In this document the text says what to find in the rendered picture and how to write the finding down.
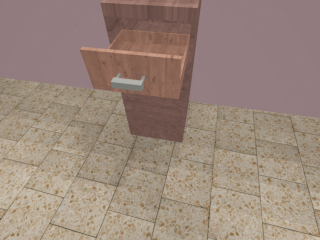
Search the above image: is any cabinet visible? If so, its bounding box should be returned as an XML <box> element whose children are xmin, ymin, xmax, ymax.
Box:
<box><xmin>100</xmin><ymin>0</ymin><xmax>202</xmax><ymax>143</ymax></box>

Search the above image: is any drawer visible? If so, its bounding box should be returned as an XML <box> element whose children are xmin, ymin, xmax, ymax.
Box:
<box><xmin>80</xmin><ymin>29</ymin><xmax>190</xmax><ymax>99</ymax></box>

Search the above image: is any handle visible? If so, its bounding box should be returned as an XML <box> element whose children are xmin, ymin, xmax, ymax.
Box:
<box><xmin>111</xmin><ymin>73</ymin><xmax>146</xmax><ymax>92</ymax></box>

